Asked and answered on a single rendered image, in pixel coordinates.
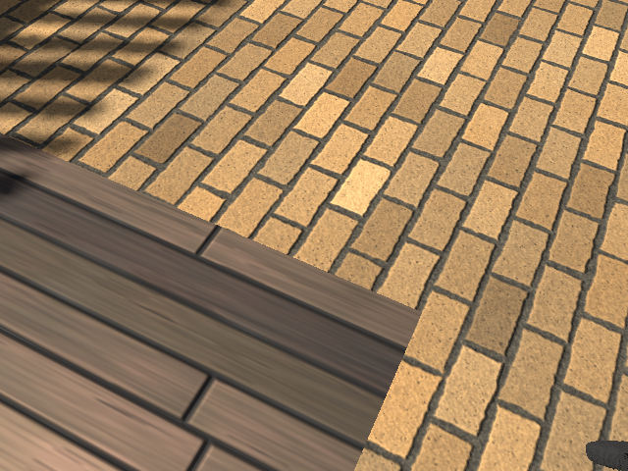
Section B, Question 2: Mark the right robot hand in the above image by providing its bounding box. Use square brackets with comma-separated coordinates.
[586, 441, 628, 471]

